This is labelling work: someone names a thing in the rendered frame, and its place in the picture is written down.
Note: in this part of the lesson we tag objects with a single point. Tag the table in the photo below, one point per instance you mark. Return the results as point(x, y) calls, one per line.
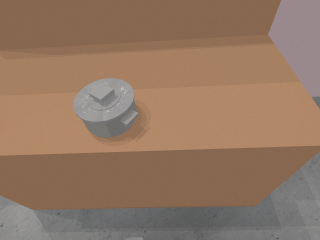
point(223, 119)

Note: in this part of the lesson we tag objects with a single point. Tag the knob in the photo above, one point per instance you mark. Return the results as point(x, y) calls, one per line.
point(101, 93)

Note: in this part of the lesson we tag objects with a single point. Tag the lid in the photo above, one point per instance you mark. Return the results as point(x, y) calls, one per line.
point(92, 111)

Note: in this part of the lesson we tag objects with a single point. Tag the pot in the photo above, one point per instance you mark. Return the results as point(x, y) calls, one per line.
point(115, 127)

